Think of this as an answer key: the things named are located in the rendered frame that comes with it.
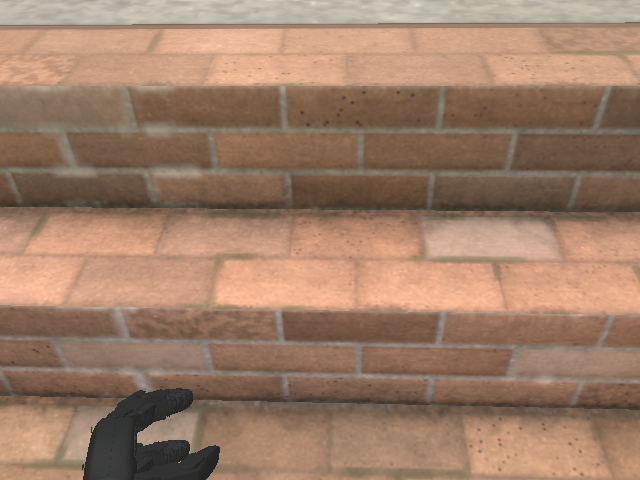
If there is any robot left hand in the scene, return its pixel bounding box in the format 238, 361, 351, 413
82, 388, 220, 480

